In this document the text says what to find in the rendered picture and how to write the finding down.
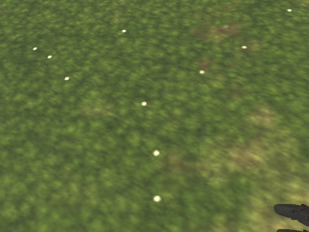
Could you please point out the right robot hand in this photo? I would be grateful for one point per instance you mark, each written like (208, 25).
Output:
(295, 212)

